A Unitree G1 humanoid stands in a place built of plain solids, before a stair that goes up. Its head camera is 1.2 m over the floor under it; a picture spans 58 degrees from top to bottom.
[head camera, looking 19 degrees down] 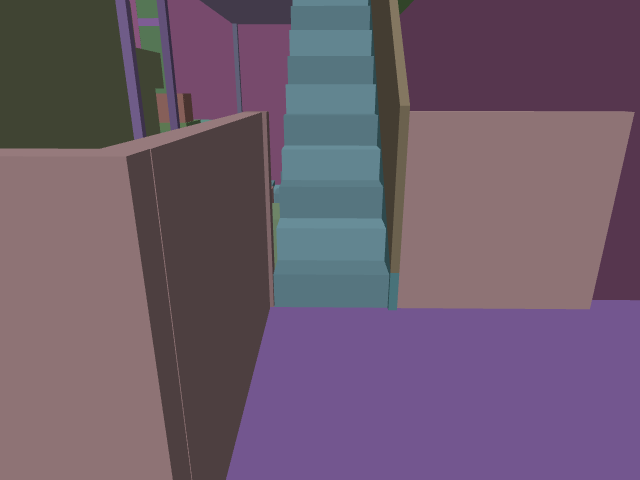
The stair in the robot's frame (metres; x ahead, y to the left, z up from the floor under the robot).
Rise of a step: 0.21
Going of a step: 0.22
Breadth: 0.67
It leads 1 degrees to the right of straight ahead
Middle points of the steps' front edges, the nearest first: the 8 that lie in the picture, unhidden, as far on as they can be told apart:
2.27 -0.06 0.21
2.49 -0.07 0.42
2.71 -0.07 0.62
2.93 -0.07 0.83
3.15 -0.08 1.04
3.37 -0.08 1.25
3.59 -0.08 1.45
3.81 -0.08 1.66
